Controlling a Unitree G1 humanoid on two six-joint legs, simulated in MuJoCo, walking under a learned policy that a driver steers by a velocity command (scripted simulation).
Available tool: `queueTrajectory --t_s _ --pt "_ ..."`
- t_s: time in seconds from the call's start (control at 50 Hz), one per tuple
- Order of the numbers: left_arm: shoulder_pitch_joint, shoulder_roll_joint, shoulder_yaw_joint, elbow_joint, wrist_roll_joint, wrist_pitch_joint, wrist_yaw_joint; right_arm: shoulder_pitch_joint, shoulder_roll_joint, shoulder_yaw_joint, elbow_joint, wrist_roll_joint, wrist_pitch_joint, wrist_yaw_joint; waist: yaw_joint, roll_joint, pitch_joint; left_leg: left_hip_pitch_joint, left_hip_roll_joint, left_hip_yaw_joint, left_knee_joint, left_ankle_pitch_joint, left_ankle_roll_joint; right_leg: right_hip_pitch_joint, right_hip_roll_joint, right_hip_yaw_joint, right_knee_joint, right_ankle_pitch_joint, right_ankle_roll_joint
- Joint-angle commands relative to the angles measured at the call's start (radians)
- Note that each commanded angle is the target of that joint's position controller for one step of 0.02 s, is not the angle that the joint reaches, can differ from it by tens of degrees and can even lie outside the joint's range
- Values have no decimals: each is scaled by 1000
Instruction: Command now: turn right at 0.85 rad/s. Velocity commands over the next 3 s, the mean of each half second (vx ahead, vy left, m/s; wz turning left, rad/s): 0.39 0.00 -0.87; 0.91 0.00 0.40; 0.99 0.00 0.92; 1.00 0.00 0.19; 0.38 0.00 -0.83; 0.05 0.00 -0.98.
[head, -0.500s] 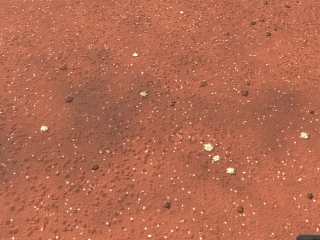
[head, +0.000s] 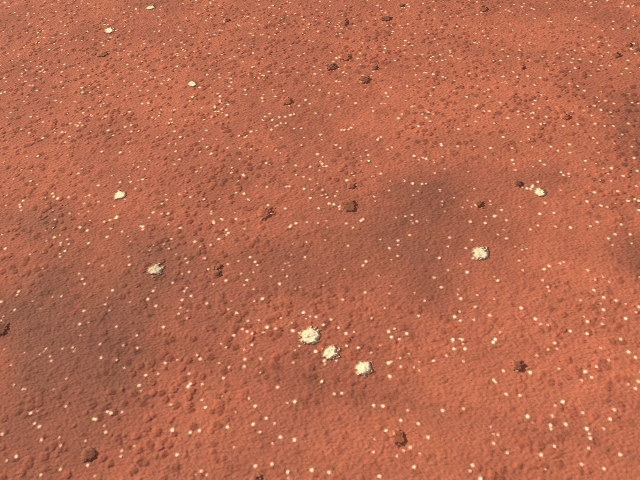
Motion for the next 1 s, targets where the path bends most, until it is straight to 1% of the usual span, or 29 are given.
queueTrajectory --t_s 0.02,0.04,0.08,0.12,0.14,0.18,0.22,0.34,0.36,0.4,0.44,0.46,0.48,0.5,0.52,0.54,0.58,0.6,0.66,0.74,0.78,0.82,0.84,0.86,0.88,0.9,0.92,0.96,1.0 --pt "93 287 72 -65 39 -64 -5 -139 -74 -22 -128 -11 -16 -2 11 -182 -94 -400 -143 -275 464 -209 -24 250 -293 575 -332 528 -301" --pt "45 276 72 -75 13 -79 1 -125 -86 -27 -120 1 -24 -8 -24 -153 -82 -415 -137 -309 448 -99 -2 251 -242 512 -338 471 -243" --pt "-46 193 48 -106 -30 -68 21 -79 -118 -39 -88 -16 -31 -25 -67 -119 -96 -376 -120 -337 409 25 2 217 -192 428 -303 467 -170" --pt "-27 160 38 -124 -24 -57 38 -69 -97 -36 -86 -14 -40 -18 -65 -123 -149 -335 -150 -341 397 95 -3 234 -160 411 -281 523 -157" --pt "14 156 39 -120 -32 -58 43 -55 -84 -32 -82 -9 -48 -8 -55 -101 -189 -326 -154 -347 334 140 0 262 -138 421 -305 320 -155" --pt "65 173 42 -121 -43 -67 43 -96 -78 -28 -92 10 -67 16 -21 -128 -155 -343 -163 -358 165 187 -1 274 -137 518 -400 -159 -168" --pt "75 196 44 -125 -36 -76 46 -140 -88 -30 -105 20 -92 33 -7 -177 -98 -335 -176 -369 23 210 -9 265 -144 572 -436 -237 -174" --pt "83 195 36 -161 -41 -86 37 -171 -75 -21 -127 29 -159 61 14 -191 -39 -147 -211 -349 -194 195 -23 148 -86 587 -381 -168 -178" --pt "104 246 52 -152 45 -64 -12 -128 -73 1 -110 -49 -100 76 45 -236 -47 -110 -221 -274 -134 141 -35 134 -15 574 -377 -203 -166" --pt "48 210 44 -185 31 -53 -45 -98 -84 4 -138 -25 -76 71 6 -199 -15 8 -218 -279 -195 111 -34 31 0 611 -355 -193 -160" --pt "-18 179 31 -204 23 -62 -42 62 -113 -2 -105 -12 -90 52 -94 -141 -39 277 -188 -272 -295 180 2 -104 16 596 -267 -178 -131" --pt "-20 126 11 -204 22 -78 -30 207 -159 -14 -68 -30 -105 41 -154 -62 -90 473 -109 -318 -300 146 37 -211 49 523 -122 -172 -101" --pt "-13 18 -25 -224 8 -101 -23 336 -248 -28 -53 -72 -118 30 -196 189 -168 620 116 -664 -444 -204 104 -335 175 348 211 -186 -58" --pt "11 31 -31 -250 2 -108 -13 326 -314 -48 -45 -82 -118 42 -141 257 -143 594 245 -1115 -583 -464 189 -510 212 285 413 -177 -49" --pt "-12 89 -25 -226 23 -105 -11 259 -232 -33 -57 -62 -114 54 -111 93 -36 528 232 -1067 -555 -459 217 -568 140 290 522 -81 -52" --pt "-40 115 -20 -215 44 -109 -24 256 -176 -18 -55 -42 -113 62 -106 41 -11 489 164 -921 -515 -365 210 -565 118 272 530 -14 -43" --pt "-70 132 -20 -219 80 -112 -47 301 -143 0 -27 -24 -119 68 -94 99 -3 435 59 -760 -542 -225 205 -505 44 176 447 38 -5" --pt "-99 126 -27 -226 87 -111 -52 329 -134 4 -11 -15 -123 69 -106 127 20 402 23 -733 -570 -168 217 -482 28 148 411 63 18" --pt "-198 86 -55 -272 64 -113 -63 387 -133 0 18 -10 -123 61 -119 124 52 356 -2 -686 -598 49 258 -437 25 97 256 94 63" --pt "-285 51 -82 -308 40 -122 -69 409 -169 -17 39 -10 -110 56 -125 159 52 242 -23 -623 -586 302 253 -188 85 34 1 119 75" --pt "-221 71 -73 -290 32 -127 -51 403 -173 -18 49 0 -111 59 -79 153 11 178 -11 -603 -526 542 226 38 108 33 -73 173 54" --pt "26 138 -38 -206 46 -131 -15 369 -204 -26 45 16 -123 66 56 64 -128 87 -80 -519 -215 810 178 418 114 38 -131 190 18" --pt "200 205 -11 -179 61 -135 11 332 -186 -21 23 22 -136 72 156 14 -232 -92 -134 -487 56 640 154 663 -38 171 -134 43 -18" --pt "322 286 7 -165 89 -137 24 371 -38 13 -25 39 -141 64 153 -230 -397 -296 -219 -396 386 -51 143 855 -370 601 -262 -405 -73" --pt "244 265 6 -170 72 -124 24 349 -87 12 -45 32 -120 56 107 -222 -345 -374 -186 -357 537 -22 150 689 -420 859 -384 -557 -102" --pt "147 175 -14 -172 65 -120 22 290 -104 8 -44 9 -102 59 68 -137 -178 -416 -127 -340 572 64 151 558 -370 721 -374 -473 -97" --pt "125 124 -25 -159 58 -123 16 269 -91 12 -38 -7 -94 72 48 -87 -92 -410 -92 -326 550 105 143 459 -324 570 -392 -313 -95" --pt "120 82 -38 -123 50 -134 16 253 -61 15 -32 -25 -67 95 1 -114 9 -390 -54 -318 523 125 123 329 -247 367 -453 -121 -67" --pt "143 65 -40 -84 28 -155 6 194 -36 25 -64 -29 -42 112 -20 -136 62 -436 -25 -312 515 147 114 300 -240 252 -487 32 -59"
